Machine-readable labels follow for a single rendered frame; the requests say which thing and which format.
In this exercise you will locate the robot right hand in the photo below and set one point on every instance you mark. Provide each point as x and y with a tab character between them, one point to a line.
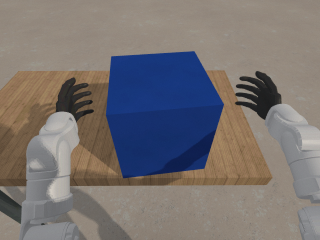
266	91

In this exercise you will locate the right robot upper arm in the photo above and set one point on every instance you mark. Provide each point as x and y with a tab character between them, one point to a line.
309	222

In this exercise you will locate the robot left hand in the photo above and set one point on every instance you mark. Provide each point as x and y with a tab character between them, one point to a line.
66	99

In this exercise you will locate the table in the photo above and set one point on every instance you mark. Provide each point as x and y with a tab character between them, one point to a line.
29	99

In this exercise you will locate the left robot upper arm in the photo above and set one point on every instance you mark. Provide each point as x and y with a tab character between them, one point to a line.
55	231

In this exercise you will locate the carton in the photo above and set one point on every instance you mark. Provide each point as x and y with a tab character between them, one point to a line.
163	112

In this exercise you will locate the right robot forearm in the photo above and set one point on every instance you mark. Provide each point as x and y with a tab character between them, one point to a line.
300	143

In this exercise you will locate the left robot forearm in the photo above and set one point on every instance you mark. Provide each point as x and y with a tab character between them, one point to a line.
48	166

